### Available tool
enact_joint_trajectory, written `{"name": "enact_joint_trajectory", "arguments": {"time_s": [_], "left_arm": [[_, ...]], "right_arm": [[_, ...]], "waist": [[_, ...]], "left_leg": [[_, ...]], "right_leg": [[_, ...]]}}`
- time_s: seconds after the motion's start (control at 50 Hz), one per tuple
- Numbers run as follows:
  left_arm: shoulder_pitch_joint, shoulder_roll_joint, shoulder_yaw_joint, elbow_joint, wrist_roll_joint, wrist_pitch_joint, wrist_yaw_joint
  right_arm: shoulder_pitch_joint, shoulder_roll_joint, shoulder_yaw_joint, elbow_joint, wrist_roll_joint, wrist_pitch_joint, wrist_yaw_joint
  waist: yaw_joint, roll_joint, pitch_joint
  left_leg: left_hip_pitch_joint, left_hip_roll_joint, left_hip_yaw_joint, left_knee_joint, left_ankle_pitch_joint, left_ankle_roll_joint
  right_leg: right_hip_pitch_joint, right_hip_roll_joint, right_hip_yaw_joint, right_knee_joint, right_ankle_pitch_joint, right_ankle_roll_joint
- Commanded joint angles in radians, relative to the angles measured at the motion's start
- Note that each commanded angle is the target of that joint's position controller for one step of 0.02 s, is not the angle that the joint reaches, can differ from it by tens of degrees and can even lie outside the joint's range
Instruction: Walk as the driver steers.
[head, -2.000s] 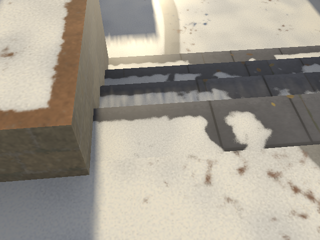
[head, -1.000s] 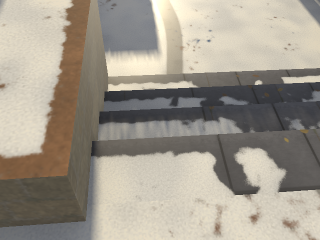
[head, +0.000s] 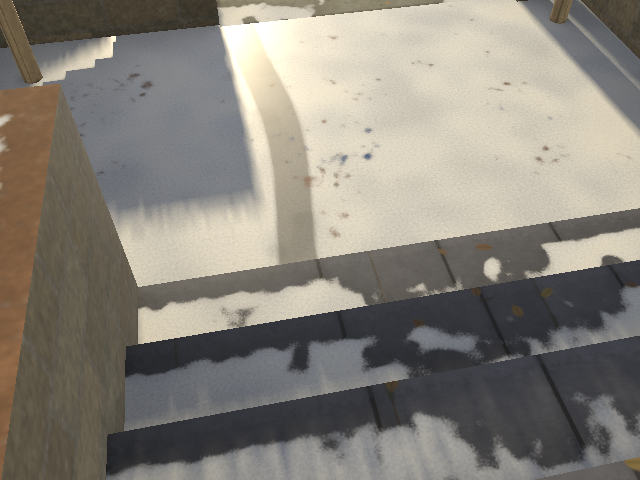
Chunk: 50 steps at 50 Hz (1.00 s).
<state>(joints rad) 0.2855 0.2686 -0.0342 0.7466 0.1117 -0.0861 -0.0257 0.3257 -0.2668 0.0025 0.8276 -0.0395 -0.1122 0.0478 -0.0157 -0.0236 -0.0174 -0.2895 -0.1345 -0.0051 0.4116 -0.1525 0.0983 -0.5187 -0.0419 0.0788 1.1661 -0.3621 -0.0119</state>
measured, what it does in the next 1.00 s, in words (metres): goes down, turning left: right foot, then left foot 0.16 m lower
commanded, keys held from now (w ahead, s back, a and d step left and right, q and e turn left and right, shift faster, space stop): w+q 0.64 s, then w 0.06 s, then w+e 0.30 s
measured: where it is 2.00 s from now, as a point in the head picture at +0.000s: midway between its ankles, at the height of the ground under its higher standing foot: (258, 355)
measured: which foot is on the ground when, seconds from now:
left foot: down 0.00-0.28, up 0.30-0.92, down 0.94-1.00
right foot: up 0.00-0.26, down 0.28-0.94, up 0.96-1.00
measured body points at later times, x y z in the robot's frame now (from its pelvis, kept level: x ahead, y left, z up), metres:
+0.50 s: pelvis +0.27 -0.02 +0.01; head +0.28 -0.02 +0.46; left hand +0.23 +0.23 -0.12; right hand +0.48 -0.21 -0.11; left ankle +0.26 +0.13 -0.65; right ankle +0.30 -0.11 -0.74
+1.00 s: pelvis +0.50 +0.18 -0.16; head +0.50 +0.20 +0.29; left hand +0.26 +0.30 -0.30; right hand +0.76 +0.06 -0.26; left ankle +0.51 +0.30 -0.90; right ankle +0.35 -0.09 -0.65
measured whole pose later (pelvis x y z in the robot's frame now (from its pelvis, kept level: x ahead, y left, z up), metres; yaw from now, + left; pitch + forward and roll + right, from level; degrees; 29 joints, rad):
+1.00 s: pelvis +0.50 +0.18 -0.16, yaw +23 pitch +0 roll -3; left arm 0.61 0.21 0.00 1.08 0.07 -0.06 -0.11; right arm 0.10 -0.21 -0.03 0.80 -0.10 -0.06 0.08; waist 0.14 0.01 0.03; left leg -0.36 0.09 0.08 0.54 -0.22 0.01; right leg -0.22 -0.12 0.05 1.60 -0.83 0.04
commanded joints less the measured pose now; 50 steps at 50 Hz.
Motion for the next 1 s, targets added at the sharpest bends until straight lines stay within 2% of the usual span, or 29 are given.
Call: {"name": "enact_joint_trajectory", "arguments": {"time_s": [0.02,0.12,0.2,0.24,0.26,0.28,0.3,0.32,0.34,0.38,0.4,0.48,0.54,0.6,0.66,0.7,0.72,0.74,0.78,0.8,0.82,0.84,0.86,0.9,0.92,0.94,0.96,0.98,1.0], "left_arm": [[0.019,0.083,0.011,-0.06,-0.015,0.005,0.023],[-0.19,0.032,-0.015,-0.112,-0.042,0.015,0.014],[-0.276,0.056,-0.009,-0.123,-0.042,0.005,0.012],[-0.23,0.093,0.004,-0.1,-0.051,-0.009,0.032],[-0.09,0.141,0.025,-0.057,-0.067,-0.023,0.045],[0.136,0.199,0.049,-0.007,-0.075,-0.039,0.058],[0.318,0.213,0.048,0.022,-0.07,-0.046,0.047],[0.281,0.191,0.054,0.019,-0.052,-0.03,0.035],[0.153,0.145,0.049,-0.007,-0.06,-0.025,0.035],[-0.008,-0.01,-0.001,-0.034,-0.069,-0.015,0.038],[-0.012,-0.031,-0.007,-0.016,-0.072,-0.019,0.049],[0.035,0.052,0.034,0.039,-0.033,-0.048,0.064],[0.125,0.042,0.038,0.105,0.002,-0.042,0.05],[0.111,0.026,0.024,0.114,-0.005,-0.046,0.046],[0.271,-0.016,0.005,0.179,-0.021,-0.04,0.073],[0.356,-0.021,-0.003,0.213,-0.02,-0.037,0.074],[0.33,0.109,0.067,0.227,-0.096,-0.04,0.059],[0.31,0.14,0.073,0.222,-0.101,-0.042,0.05],[0.288,0.095,0.071,0.215,-0.099,-0.036,0.04],[0.264,-0.041,0.022,0.201,-0.011,-0.04,0.011],[0.268,-0.034,0.034,0.213,-0.016,-0.033,0.001],[0.276,0.068,0.071,0.23,-0.084,-0.018,0.023],[0.318,0.055,0.051,0.247,-0.023,-0.001,0.01],[0.337,0.08,0.068,0.282,-0.046,0.023,-0.004],[0.363,0.092,0.067,0.301,-0.021,0.039,-0.031],[0.432,0.049,0.055,0.317,0.012,0.043,-0.063],[0.667,-0.121,0.021,0.372,-0.004,0.036,-0.098],[0.533,-0.067,0.026,0.319,-0.053,0.005,-0.123],[0.231,-0.006,0.036,0.185,-0.093,-0.026,-0.119]], "right_arm": [[-0.129,-0.092,-0.021,-0.104,-0.004,-0.036,0.005],[0.059,-0.145,-0.044,-0.059,-0.025,-0.026,0.027],[0.087,-0.169,-0.061,-0.066,-0.033,0.0,0.053],[0.029,-0.182,-0.065,-0.09,-0.024,0.008,0.054],[-0.009,-0.171,-0.062,-0.106,-0.032,0.0,0.053],[-0.011,-0.092,-0.036,-0.126,-0.039,-0.013,0.056],[0.208,0.059,0.006,-0.109,-0.052,-0.041,0.046],[0.173,-0.019,-0.009,-0.108,-0.04,-0.038,0.057],[0.068,-0.089,-0.026,-0.096,-0.039,-0.022,0.041],[0.01,-0.073,-0.019,-0.085,-0.06,0.008,0.015],[-0.036,-0.036,-0.004,-0.098,-0.08,0.015,0.019],[-0.065,-0.031,-0.005,-0.075,-0.057,0.034,0.064],[-0.069,-0.008,0.003,-0.089,-0.058,0.048,0.075],[-0.066,-0.025,-0.008,-0.097,-0.069,0.037,0.083],[-0.206,-0.004,-0.005,-0.139,-0.07,0.026,0.054],[-0.276,0.019,-0.002,-0.161,-0.057,0.03,0.044],[-0.454,-0.034,-0.052,-0.189,0.06,0.066,-0.002],[-0.443,-0.065,-0.06,-0.184,0.064,0.087,-0.021],[-0.408,-0.024,-0.053,-0.151,0.051,0.119,-0.024],[-0.296,0.093,0.024,-0.142,-0.112,0.108,0.012],[-0.306,0.085,0.015,-0.138,-0.119,0.103,0.024],[-0.389,-0.044,-0.059,-0.105,0.06,0.103,0.005],[-0.349,0.055,0.024,-0.149,-0.108,0.095,0.025],[-0.239,-0.038,-0.024,-0.075,-0.088,0.083,0.016],[-0.07,-0.108,-0.064,-0.009,-0.045,0.064,0.001],[0.096,-0.202,-0.104,0.025,-0.059,0.056,-0.009],[0.322,-0.204,-0.101,0.057,-0.058,0.062,0.022],[0.449,-0.164,-0.094,0.077,-0.084,0.058,0.039],[0.456,-0.188,-0.094,0.106,-0.053,0.049,0.05]], "waist": [[0.048,0.059,-0.003],[-0.039,0.046,0.01],[-0.038,0.07,-0.009],[0.012,0.068,-0.017],[0.075,0.047,-0.064],[0.149,-0.081,-0.218],[0.096,-0.277,-0.473],[0.129,-0.157,-0.366],[0.119,-0.048,-0.138],[0.054,-0.009,-0.092],[0.032,-0.021,-0.081],[0.054,-0.005,-0.019],[0.056,-0.02,0.005],[0.039,-0.022,0.017],[0.133,-0.032,0.038],[0.172,-0.045,0.076],[0.153,0.021,0.203],[0.144,0.019,0.206],[0.132,-0.002,0.227],[0.145,-0.094,0.126],[0.14,-0.048,0.168],[0.151,0.042,0.223],[0.156,0.012,0.174],[0.108,0.068,0.154],[0.047,0.089,0.059],[-0.009,0.188,-0.073],[0.012,0.327,-0.457],[-0.096,0.309,-0.456],[-0.165,0.308,-0.308]], "left_leg": [[-0.063,0.25,-0.318,-0.261,-0.052,0.209],[-0.085,0.195,-0.26,-0.169,0.315,0.182],[-0.014,0.219,-0.325,-0.068,0.377,0.165],[0.014,0.233,-0.361,0.014,0.42,0.133],[-0.074,0.197,-0.361,0.129,0.472,0.087],[-0.205,0.087,-0.258,0.417,0.372,0.001],[-0.409,-0.055,-0.165,0.802,-0.462,-0.08],[-0.652,0.022,-0.166,1.067,-0.446,-0.091],[-0.704,0.111,-0.159,1.142,-0.31,-0.087],[-0.545,0.208,-0.148,0.976,-0.142,-0.091],[-0.484,0.242,-0.135,0.929,-0.149,-0.095],[-0.457,0.257,-0.064,0.714,-0.046,-0.132],[-0.449,0.277,-0.066,0.674,0.152,-0.091],[-0.462,0.272,-0.056,0.67,0.204,-0.049],[-0.752,0.315,-0.109,0.468,0.374,-0.071],[-0.748,0.31,-0.075,0.42,0.392,-0.082],[-0.617,0.241,-0.113,0.338,0.496,-0.077],[-0.562,0.226,-0.104,0.318,0.528,-0.074],[-0.379,0.226,0.003,0.165,0.576,-0.057],[-0.278,0.289,-0.031,0.132,0.486,-0.056],[-0.221,0.273,-0.013,0.14,0.473,-0.063],[-0.23,0.231,0.061,0.035,0.675,-0.065],[-0.181,0.299,-0.041,-0.01,0.554,-0.084],[-0.099,0.272,0.035,-0.173,0.521,-0.083],[0.217,0.244,0.078,-0.144,0.618,-0.068],[0.547,0.27,0.065,-0.014,0.658,-0.017],[1.021,0.435,-0.028,0.394,1.109,0.162],[1.046,0.512,-0.117,0.424,1.185,0.216],[0.869,0.568,-0.271,0.212,0.788,0.245]], "right_leg": [[-0.053,-0.066,0.001,-0.154,0.037,0.035],[0.031,0.003,-0.084,-0.496,0.337,0.06],[0.097,0.055,-0.096,-0.573,0.349,0.054],[0.189,0.057,-0.094,-0.641,0.325,0.015],[0.388,0.05,-0.083,-0.637,0.376,-0.038],[0.69,-0.104,0.066,-0.624,0.601,-0.195],[1.058,-0.393,0.419,-0.647,0.971,-0.492],[0.98,-0.45,0.59,-0.742,0.534,-0.456],[0.708,-0.392,0.472,-0.802,0.239,-0.351],[0.441,-0.29,0.263,-0.913,0.191,-0.263],[0.385,-0.257,0.196,-0.943,0.258,-0.238],[0.326,-0.197,-0.014,-1.012,0.274,-0.237],[0.327,-0.233,-0.067,-0.986,0.365,-0.239],[0.336,-0.226,-0.136,-0.898,0.364,-0.229],[0.663,-0.258,-0.103,-0.787,0.309,-0.205],[0.647,-0.259,-0.077,-0.754,0.259,-0.213],[0.445,-0.29,-0.077,-0.755,0.171,-0.157],[0.407,-0.295,-0.075,-0.746,0.121,-0.15],[0.305,-0.236,-0.136,-0.709,0.031,-0.118],[0.301,-0.202,-0.141,-0.664,-0.104,-0.149],[0.26,-0.223,-0.117,-0.611,-0.14,-0.158],[0.303,-0.176,-0.113,-0.583,0.0,-0.114],[0.31,-0.244,-0.045,-0.493,-0.147,-0.127],[0.425,-0.213,-0.035,-0.305,-0.08,-0.108],[0.318,-0.159,-0.081,-0.141,0.017,-0.071],[0.165,-0.074,-0.122,0.106,-0.078,-0.001],[-0.048,-0.002,-0.083,0.575,-0.429,0.033],[-0.254,0.031,-0.057,0.839,-0.494,0.052],[-0.501,0.042,-0.079,0.937,-0.459,0.054]]}}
